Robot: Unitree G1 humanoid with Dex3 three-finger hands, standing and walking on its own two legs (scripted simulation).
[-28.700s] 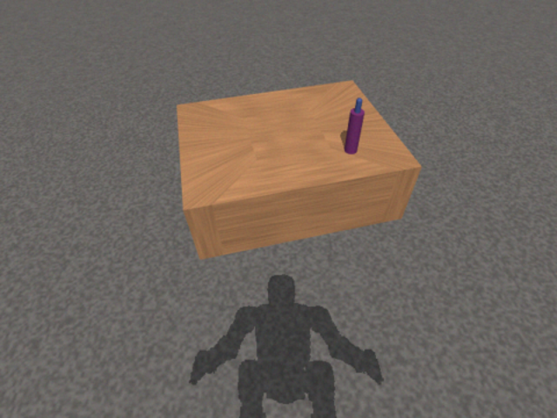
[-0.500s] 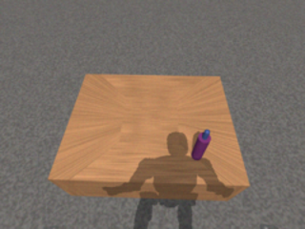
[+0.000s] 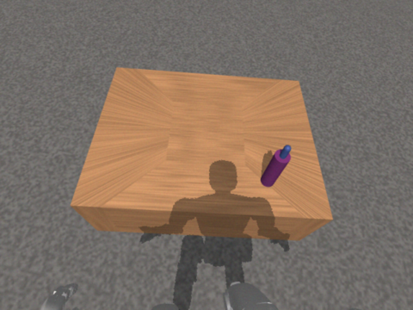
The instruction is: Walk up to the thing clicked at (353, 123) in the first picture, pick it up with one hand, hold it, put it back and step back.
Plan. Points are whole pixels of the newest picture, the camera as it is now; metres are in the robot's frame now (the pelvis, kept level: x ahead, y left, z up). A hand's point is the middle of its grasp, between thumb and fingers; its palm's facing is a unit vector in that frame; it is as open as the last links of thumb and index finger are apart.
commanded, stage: step back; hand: right
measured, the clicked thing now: (276, 165) +0.58 -0.26 -0.31
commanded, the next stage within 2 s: none
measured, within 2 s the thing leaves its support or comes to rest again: neither
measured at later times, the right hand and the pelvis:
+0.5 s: hand out of the picture -0.01 -0.27 -0.16, palm faces -0.04 +0.91 -0.41, open 7.4 cm; pelvis -0.10 +0.00 -0.01, yaw -1 degrees
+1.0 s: hand out of the picture -0.15 -0.30 -0.15, palm faces +0.05 +0.90 -0.44, open 7.4 cm; pelvis -0.27 -0.01 -0.02, yaw -6 degrees
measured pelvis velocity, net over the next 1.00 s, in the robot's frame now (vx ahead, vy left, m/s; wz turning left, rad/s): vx -0.27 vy -0.01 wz -0.11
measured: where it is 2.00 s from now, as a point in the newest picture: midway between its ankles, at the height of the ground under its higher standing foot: outside the picture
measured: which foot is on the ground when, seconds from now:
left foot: down 0.00-0.22, up 0.24-0.52, down 0.54-1.00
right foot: up 0.00-0.18, down 0.20-0.56, up 0.58-0.94, down 0.96-1.00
